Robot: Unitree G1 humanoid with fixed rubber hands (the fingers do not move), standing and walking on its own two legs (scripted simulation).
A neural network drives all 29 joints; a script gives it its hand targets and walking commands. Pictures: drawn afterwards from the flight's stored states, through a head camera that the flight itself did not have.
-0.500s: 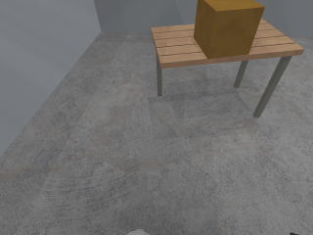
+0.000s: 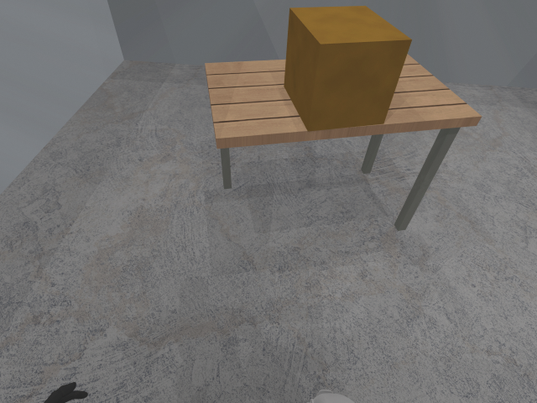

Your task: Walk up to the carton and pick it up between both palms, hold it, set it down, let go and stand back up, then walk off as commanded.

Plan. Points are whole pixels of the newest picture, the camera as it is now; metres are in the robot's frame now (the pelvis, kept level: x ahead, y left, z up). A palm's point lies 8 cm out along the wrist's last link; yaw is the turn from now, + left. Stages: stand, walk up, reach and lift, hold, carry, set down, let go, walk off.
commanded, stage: walk up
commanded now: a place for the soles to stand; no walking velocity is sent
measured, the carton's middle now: (337, 66) +1.05 -0.26 +0.04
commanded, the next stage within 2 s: none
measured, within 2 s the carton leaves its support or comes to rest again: neither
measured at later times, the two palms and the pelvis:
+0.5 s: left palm (100, 399) +0.19 +0.26 -0.09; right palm out of the picture +0.23 -0.44 -0.02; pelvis +0.14 -0.08 +0.02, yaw +4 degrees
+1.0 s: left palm (176, 345) +0.26 +0.15 -0.08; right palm (495, 240) +0.44 -0.50 -0.07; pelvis +0.29 -0.19 +0.01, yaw +8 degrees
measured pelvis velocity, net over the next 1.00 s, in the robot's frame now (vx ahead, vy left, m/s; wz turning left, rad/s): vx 0.29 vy -0.19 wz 0.14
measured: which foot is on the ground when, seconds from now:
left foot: down 0.00-0.00, up 0.02-0.26, down 0.28-0.68, up 0.70-0.98, down 1.00-1.00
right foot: down 0.00-0.30, up 0.32-0.62, down 0.64-1.00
